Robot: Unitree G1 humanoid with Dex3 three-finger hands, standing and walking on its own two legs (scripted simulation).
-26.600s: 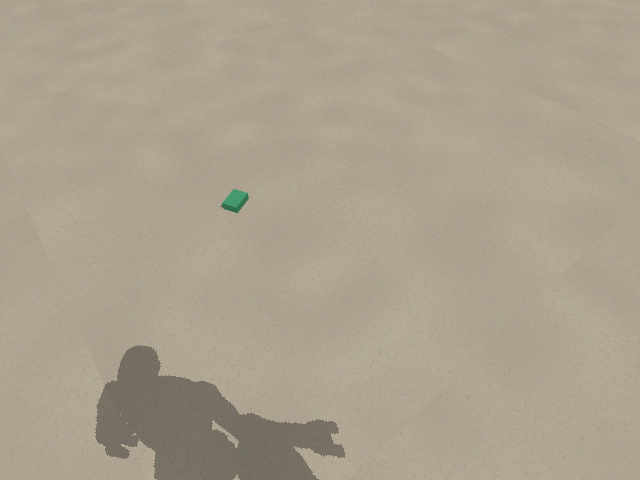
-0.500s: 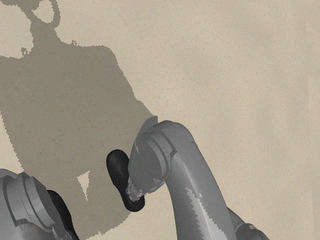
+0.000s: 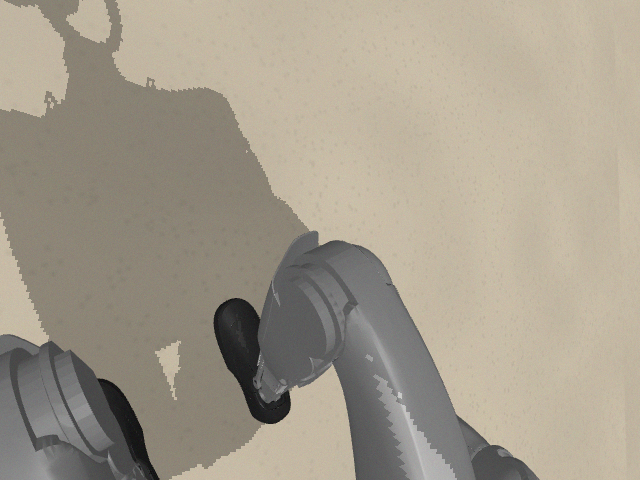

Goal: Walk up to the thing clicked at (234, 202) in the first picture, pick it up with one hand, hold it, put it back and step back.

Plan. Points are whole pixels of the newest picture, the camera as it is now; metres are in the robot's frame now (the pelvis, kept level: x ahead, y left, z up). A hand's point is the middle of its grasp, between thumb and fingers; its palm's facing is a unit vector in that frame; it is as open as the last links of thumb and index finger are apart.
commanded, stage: close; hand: left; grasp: from above
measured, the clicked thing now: out of the picture +0.46 +0.40 -0.29
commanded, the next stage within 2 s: settle in 0.94 s
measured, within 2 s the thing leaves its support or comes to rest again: leaves its support in 1.36 s
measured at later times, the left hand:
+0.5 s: hand out of the picture +0.44 +0.39 -0.25, palm faces -0.45 -0.16 -0.88, open 9.9 cm
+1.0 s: hand out of the picture +0.45 +0.39 -0.24, palm faces -0.45 -0.16 -0.88, open 9.5 cm
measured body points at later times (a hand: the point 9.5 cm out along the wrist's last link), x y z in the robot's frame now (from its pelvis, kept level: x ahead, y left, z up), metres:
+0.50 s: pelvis +0.00 +0.00 +0.00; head +0.29 +0.15 +0.31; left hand +0.46 +0.40 -0.20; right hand +0.07 -0.24 -0.05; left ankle +0.07 +0.10 -0.28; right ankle +0.13 -0.09 -0.28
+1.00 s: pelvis +0.00 +0.00 +0.00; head +0.29 +0.15 +0.31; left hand +0.47 +0.40 -0.19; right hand +0.07 -0.24 -0.05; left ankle +0.07 +0.10 -0.28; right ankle +0.13 -0.09 -0.28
